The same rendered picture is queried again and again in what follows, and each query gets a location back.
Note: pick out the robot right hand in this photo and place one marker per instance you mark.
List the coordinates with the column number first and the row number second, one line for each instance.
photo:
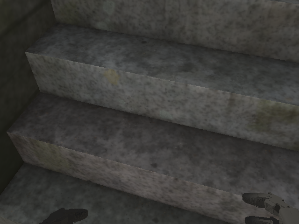
column 273, row 204

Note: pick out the robot left hand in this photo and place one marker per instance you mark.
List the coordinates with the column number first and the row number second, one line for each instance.
column 66, row 216

